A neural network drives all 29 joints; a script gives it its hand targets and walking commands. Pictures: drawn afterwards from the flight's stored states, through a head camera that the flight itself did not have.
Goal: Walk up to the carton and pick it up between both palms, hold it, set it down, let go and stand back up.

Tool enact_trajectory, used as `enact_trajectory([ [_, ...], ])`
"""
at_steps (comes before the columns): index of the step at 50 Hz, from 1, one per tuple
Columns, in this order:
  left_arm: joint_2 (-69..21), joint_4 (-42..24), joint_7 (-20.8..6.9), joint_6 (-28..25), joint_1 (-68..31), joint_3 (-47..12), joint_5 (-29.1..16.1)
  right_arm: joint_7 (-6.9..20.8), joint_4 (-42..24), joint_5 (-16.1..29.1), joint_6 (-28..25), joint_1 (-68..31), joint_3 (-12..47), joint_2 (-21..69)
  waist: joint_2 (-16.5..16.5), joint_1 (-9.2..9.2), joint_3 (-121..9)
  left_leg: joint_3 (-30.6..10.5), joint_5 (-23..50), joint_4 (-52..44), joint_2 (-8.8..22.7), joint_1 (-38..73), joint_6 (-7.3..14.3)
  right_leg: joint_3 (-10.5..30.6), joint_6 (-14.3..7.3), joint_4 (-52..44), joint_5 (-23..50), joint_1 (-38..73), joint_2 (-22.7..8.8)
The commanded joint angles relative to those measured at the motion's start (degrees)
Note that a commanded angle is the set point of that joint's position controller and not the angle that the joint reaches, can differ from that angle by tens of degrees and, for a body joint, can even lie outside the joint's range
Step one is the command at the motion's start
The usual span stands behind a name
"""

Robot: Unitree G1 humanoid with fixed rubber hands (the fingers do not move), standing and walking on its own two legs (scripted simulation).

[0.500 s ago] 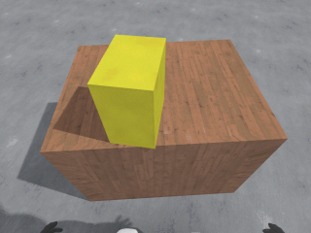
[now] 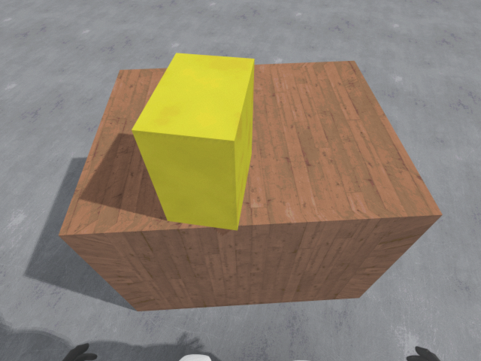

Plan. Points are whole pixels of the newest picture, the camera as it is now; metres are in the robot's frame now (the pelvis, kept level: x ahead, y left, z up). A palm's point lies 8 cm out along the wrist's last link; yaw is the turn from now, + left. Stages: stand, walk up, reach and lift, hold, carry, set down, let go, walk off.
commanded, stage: walk up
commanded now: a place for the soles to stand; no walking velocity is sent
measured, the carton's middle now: (208, 145) +0.52 +0.08 +0.02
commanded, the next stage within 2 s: none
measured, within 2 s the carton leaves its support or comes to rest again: neither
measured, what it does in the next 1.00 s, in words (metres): stands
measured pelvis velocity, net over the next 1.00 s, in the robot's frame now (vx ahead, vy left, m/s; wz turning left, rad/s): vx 0.00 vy -0.01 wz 0.01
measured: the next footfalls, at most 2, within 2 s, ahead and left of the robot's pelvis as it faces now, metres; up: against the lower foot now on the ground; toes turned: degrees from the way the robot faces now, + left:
left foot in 1.54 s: +0.08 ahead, +0.14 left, +0.00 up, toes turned -2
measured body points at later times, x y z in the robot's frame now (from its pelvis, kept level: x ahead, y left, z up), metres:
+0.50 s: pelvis +0.00 +0.00 +0.00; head +0.02 +0.00 +0.45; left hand +0.11 +0.32 -0.11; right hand +0.09 -0.31 -0.11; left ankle +0.05 +0.15 -0.73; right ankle -0.01 -0.11 -0.73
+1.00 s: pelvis +0.00 -0.01 +0.00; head +0.03 -0.02 +0.45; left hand +0.10 +0.31 -0.10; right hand +0.09 -0.32 -0.12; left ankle +0.02 +0.15 -0.72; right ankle -0.01 -0.11 -0.73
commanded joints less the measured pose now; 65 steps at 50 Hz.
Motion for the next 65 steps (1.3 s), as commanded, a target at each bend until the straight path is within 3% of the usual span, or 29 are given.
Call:
enact_trajectory([
  [1, 13.36, -5.29, 0.3, -2.18, -5.16, 5.86, 0.29, -0.71, -2.14, 0.71, -1.61, 0.04, -3.8, -12.52, -3.62, -0.85, -4.3, 0.56, 3.45, 1.22, 0.93, 2.23, 2.14, 8.77, -8.06, -15.35, 11.32, 0.66, -13.52],
  [5, 12.65, -5.89, 0.24, -1.14, -4.24, 5.96, -0.15, -1.31, -0.83, -0.24, -2.08, 2.19, -4.66, -15.96, -1.17, -0.76, -7.85, -11.75, 18.96, -3.11, 7.43, 4.35, 6.5, 3.47, -2.5, -1.93, 14.12, 1.54, -6.01],
  [7, 11.34, -6.11, 0.24, -0.45, -2.92, 5.98, -0.25, -1.33, -1.65, -0.58, -1.93, 1.22, -4.75, -17.11, 3.38, -0.32, -6.34, -22.21, 11.4, -8.8, 12.35, 1.35, 11.1, 4.87, -1.0, 1.55, 2.89, -0.63, -1.78],
  [9, 10.71, -5.6, 0.32, -0.36, -1.07, 5.97, 0.01, -1.11, -2.44, -0.73, -1.65, -0.35, -4.72, -17.01, 6.41, 0.39, -3.23, -24.92, 1.83, -12.45, 13.66, -2.54, 11.97, 5.59, -1.07, -0.48, -4.42, -0.65, -0.64],
  [11, 11.5, -5.01, 0.29, -0.91, 0.38, 6.18, 0.2, -0.81, -2.95, -0.44, -1.57, -1.99, -4.53, -15.98, 5.16, 1.57, -2.13, -20.55, -3.62, -12.1, 10.89, -7.16, 8.81, 7.62, -2.06, -7.7, -1.92, 3.51, -2.83],
  [13, 14.19, -4.35, 0.39, -1.87, 0.91, 6.65, 0.33, -0.5, -2.86, 0.39, -1.57, -3.51, -4.03, -13.84, -1.13, 2.71, -2.76, -7.76, -2.91, -2.17, 3.01, -9.87, 2.9, 12.68, -5.63, -17.55, -1.28, 7.56, -10.33],
  [14, 14.42, -4.35, 0.49, -2.2, -0.8, 6.53, 0.19, -0.53, -2.68, 0.85, -1.46, -2.36, -3.9, -12.69, -3.97, 1.57, -3.11, -1.07, -0.45, 3.33, -0.18, -5.5, 1.68, 13.86, -7.83, -20.02, 0.44, 4.55, -14.08],
  [16, 13.39, -5.77, 0.29, -2.11, -5.46, 5.91, 0.36, -0.79, -2.26, 0.65, -1.53, 0.07, -3.82, -12.35, -4.32, -0.85, -3.76, 1.35, 0.26, 2.56, 0.61, 1.74, 2.02, 9.54, -8.77, -16.1, 11.44, 0.35, -14.32],
  [20, 12.58, -6.32, 0.21, -1.14, -4.18, 5.94, -0.18, -1.44, -0.76, -0.35, -2.19, 2.61, -4.76, -16.3, -1.0, -0.95, -8.53, -12.57, 20.97, -3.26, 8.07, 5.53, 6.89, 3.24, -2.17, -0.42, 15.98, 1.16, -5.81],
  [22, 11.35, -6.55, 0.26, -0.39, -3.07, 6.03, -0.19, -1.48, -1.6, -0.71, -2.05, 1.8, -4.92, -17.52, 3.46, -0.6, -6.65, -23.67, 14.39, -8.73, 13.23, 2.89, 11.96, 4.83, -0.58, 3.04, 2.7, -1.79, -1.25],
  [24, 10.64, -6.09, 0.35, -0.23, -1.41, 6.07, 0.21, -1.3, -2.42, -0.93, -1.82, 0.36, -4.81, -17.25, 6.87, -0.08, -3.73, -26.67, 5.01, -12.35, 14.82, -0.72, 13.14, 5.76, -0.85, 2.55, -6.79, -2.41, -0.26],
  [26, 11.07, -5.36, 0.29, -0.77, 0.99, 6.23, 0.3, -1.03, -3.16, -0.62, -1.65, -1.93, -4.76, -16.55, 7.05, 1.44, -2.49, -22.81, -1.18, -12.59, 12.67, -6.08, 10.34, 6.75, -1.65, -4.38, -2.69, 2.46, -1.75],
  [29, 14.96, -4.43, 0.53, -2.2, 0.69, 6.75, 0.3, -0.68, -2.88, 0.77, -1.52, -2.66, -3.87, -12.78, -3.69, 2.11, -3.89, -2.11, 0.96, 4.25, 0.07, -7.15, 1.65, 14.95, -7.36, -19.46, 2.88, 6.79, -14.1],
  [32, 13.15, -6.44, 0.25, -1.88, -5.17, 5.78, 0.49, -1.14, -2.4, 0.42, -1.62, 0.28, -3.72, -12.26, -4.44, -0.89, -4.38, 1.76, -0.57, 3.27, 0.73, 1.79, 2.13, 8.51, -9.11, -13.95, 18.14, 1.17, -14.42],
  [35, 12.75, -6.9, 0.22, -1.24, -4.26, 5.8, -0.07, -1.54, -0.81, -0.31, -2.15, 2.55, -4.65, -15.64, -2.42, -1.01, -7.77, -8.69, 20.99, -1.73, 6.38, 5.76, 5.19, 3.2, -3.1, -1.98, 19.61, 1.51, -7.44],
  [38, 11.11, -7.21, 0.34, -0.31, -3.12, 5.99, -0.13, -1.73, -1.62, -0.85, -2.07, 2.18, -5.0, -17.86, 3.55, -0.83, -6.34, -24.65, 17.55, -8.33, 14.19, 3.83, 12.81, 4.97, -0.4, 4.18, 2.19, -3.22, -0.9],
  [40, 10.52, -6.85, 0.42, -0.23, -1.73, 6.14, 0.34, -1.59, -2.37, -1.05, -1.95, 0.91, -4.86, -17.47, 6.71, -0.23, -3.88, -26.73, 10.52, -11.19, 15.58, 0.53, 13.89, 6.2, -0.94, 4.01, -7.19, -3.51, -0.34],
  [43, 12.19, -5.47, 0.41, -1.21, 1.78, 6.38, 0.39, -1.1, -3.13, -0.21, -1.73, -2.4, -4.42, -15.62, 4.02, 2.36, -3.51, -17.62, 5.87, -7.71, 9.97, -6.7, 7.77, 9.26, -2.74, -10.04, 2.69, 5.84, -4.45],
  [45, 14.96, -4.87, 0.63, -2.09, 0.73, 6.73, 0.21, -1.06, -2.94, 0.91, -1.48, -2.2, -3.79, -12.75, -4.29, 1.93, -4.87, -0.78, 2.59, 6.26, -0.01, -6.6, 1.56, 14.87, -7.81, -18.15, 10.24, 7.93, -15.03],
  [47, 13.18, -6.37, 0.46, -1.89, -2.62, 6.05, 0.57, -1.54, -3.08, 0.43, -1.19, -0.85, -3.77, -12.1, -5.09, 0.55, -4.53, 2.23, -11.28, 9.66, -0.06, -2.99, 1.68, 13.02, -11.26, -15.45, 21.46, 4.14, -17.41],
  [49, 12.77, -7.73, 0.32, -1.3, -4.51, 5.62, 0.63, -1.76, -2.55, 0.09, -1.51, 0.78, -3.64, -12.0, -6.23, -0.48, -3.48, 2.27, -10.09, 7.28, 0.69, -0.81, 2.34, 8.6, -10.3, -11.95, 27.06, 2.38, -15.52],
  [52, 12.63, -8.49, 0.2, -0.8, -3.31, 6.01, 0.21, -2.05, -0.52, -0.58, -2.3, 4.06, -4.97, -15.96, -2.66, -1.03, -7.84, -7.95, 19.37, -2.89, 6.53, 6.44, 5.09, 2.12, -2.92, 1.39, 23.01, 1.96, -7.29],
  [54, 11.2, -9.44, 0.03, -0.19, -2.78, 6.07, -0.1, -1.93, -1.27, -1.16, -2.1, 3.8, -5.69, -18.87, 3.66, -1.21, -6.66, -23.76, 17.81, -7.21, 14.14, 6.46, 13.16, 3.27, -0.2, 7.68, 0.98, -5.49, -0.41],
  [56, 10.71, -10.56, 0.36, 0.34, -4.73, 6.64, 0.94, -1.91, -2.03, -1.92, -2.28, 5.25, -5.81, -18.69, 6.57, -2.59, -2.06, -31.23, 10.21, -11.77, 18.79, 4.64, 17.53, 6.33, -0.46, 14.44, -15.23, -11.41, 0.33],
  [58, 10.66, -10.9, 0.3, -0.24, -2.67, 6.63, 0.83, -2.04, -3.01, -1.97, -2.24, 3.7, -6.16, -18.78, 8.06, -1.49, -0.83, -28.64, 9.44, -11.09, 17.26, 3.71, 16.97, 7.43, -1.05, 11.31, -12.75, -11.24, -0.83],
  [61, 11.13, -8.0, 0.41, -1.69, 4.11, 6.38, 0.63, -1.51, -3.55, -0.89, -1.78, -1.51, -5.19, -16.2, 7.84, 2.59, -4.54, -17.53, 18.84, -3.05, 11.12, -0.56, 9.47, 6.8, -1.62, -10.7, 4.36, 4.07, -2.27],
  [63, 17.86, -6.41, 1.21, -2.56, 6.65, 7.86, 0.93, -1.44, -4.24, 0.42, -1.63, -1.13, -3.29, -10.77, -7.73, 3.61, -7.75, 0.25, 0.94, 15.39, -1.14, -12.28, 0.81, 20.12, -5.75, -17.77, 26.12, 17.49, -17.79],
  [64, 14.24, -7.46, 1.26, -2.21, 4.46, 7.06, 0.85, -1.93, -4.4, 0.66, -0.94, -2.25, -3.73, -11.34, -2.81, 3.36, -7.73, 0.36, -17.09, 18.53, -0.73, -10.11, 1.47, 18.08, -9.21, -15.69, 27.03, 11.73, -19.23],
  [65, 13.35, -8.58, 0.85, -1.92, 2.98, 6.86, 1.3, -2.06, -4.5, 0.23, -0.55, -1.68, -4.32, -12.06, -2.7, 2.62, -5.42, -0.29, -19.56, 22.62, -0.5, -9.6, 2.09, 17.07, -9.41, -16.13, 21.2, 7.22, -18.37],
])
